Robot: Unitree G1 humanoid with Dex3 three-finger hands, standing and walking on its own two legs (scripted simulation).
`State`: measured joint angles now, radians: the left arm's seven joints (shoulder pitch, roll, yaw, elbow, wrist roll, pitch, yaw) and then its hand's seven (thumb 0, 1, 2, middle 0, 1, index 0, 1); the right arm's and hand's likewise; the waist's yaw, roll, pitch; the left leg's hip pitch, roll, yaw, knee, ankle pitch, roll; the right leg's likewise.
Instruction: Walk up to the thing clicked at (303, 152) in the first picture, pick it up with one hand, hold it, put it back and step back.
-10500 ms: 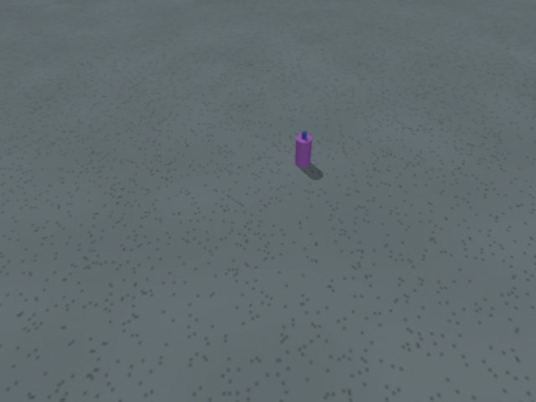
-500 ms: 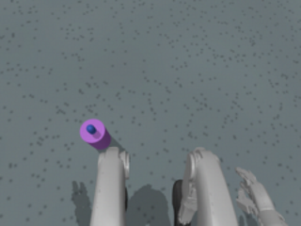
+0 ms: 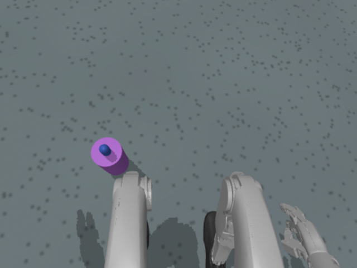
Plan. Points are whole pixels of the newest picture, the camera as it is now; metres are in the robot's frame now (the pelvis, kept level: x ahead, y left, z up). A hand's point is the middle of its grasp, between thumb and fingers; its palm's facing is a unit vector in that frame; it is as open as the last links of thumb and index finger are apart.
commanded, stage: go down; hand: left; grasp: from the side
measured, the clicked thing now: (110, 156) +0.39 +0.23 -0.30
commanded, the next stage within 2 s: approach in 0.36 s
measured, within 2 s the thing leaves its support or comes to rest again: neither
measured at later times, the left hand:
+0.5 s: hand out of the picture +0.30 +0.42 +0.00, palm faces +0.25 -0.96 -0.13, open 17.6 cm
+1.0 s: hand (51, 171) +0.32 +0.35 -0.18, palm faces +0.17 -0.99 +0.02, open 17.3 cm
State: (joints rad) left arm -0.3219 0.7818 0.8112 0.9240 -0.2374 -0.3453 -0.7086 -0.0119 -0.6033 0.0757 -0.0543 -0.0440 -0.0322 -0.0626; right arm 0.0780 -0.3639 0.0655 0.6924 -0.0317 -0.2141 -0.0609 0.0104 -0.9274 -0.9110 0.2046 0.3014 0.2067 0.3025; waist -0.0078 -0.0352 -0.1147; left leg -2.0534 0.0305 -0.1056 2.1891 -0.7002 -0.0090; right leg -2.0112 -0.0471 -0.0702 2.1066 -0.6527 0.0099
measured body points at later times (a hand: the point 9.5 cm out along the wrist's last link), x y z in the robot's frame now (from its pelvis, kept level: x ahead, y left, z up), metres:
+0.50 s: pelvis +0.00 +0.00 +0.00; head +0.19 +0.06 +0.40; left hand +0.28 +0.47 +0.01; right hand +0.20 -0.27 -0.10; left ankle +0.08 +0.13 -0.37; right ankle +0.10 -0.13 -0.37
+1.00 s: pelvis +0.00 +0.00 -0.09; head +0.21 +0.11 +0.29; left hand +0.31 +0.40 -0.18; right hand +0.21 -0.26 -0.17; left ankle +0.08 +0.13 -0.37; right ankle +0.10 -0.13 -0.37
